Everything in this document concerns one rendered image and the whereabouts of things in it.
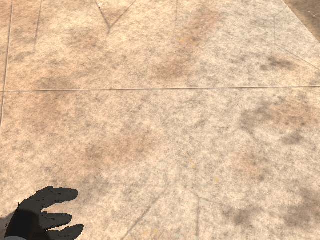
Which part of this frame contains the left robot hand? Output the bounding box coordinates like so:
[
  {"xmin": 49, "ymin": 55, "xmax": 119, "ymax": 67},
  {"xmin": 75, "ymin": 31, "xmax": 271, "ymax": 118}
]
[{"xmin": 4, "ymin": 186, "xmax": 84, "ymax": 240}]

